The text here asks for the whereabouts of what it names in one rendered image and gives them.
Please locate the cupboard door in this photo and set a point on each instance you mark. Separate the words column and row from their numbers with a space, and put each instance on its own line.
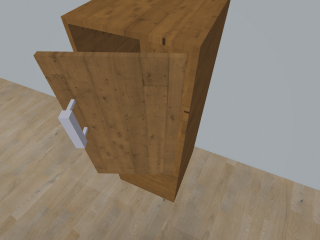
column 129, row 101

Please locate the handle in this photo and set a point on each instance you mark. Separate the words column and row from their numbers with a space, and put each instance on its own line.
column 72, row 127

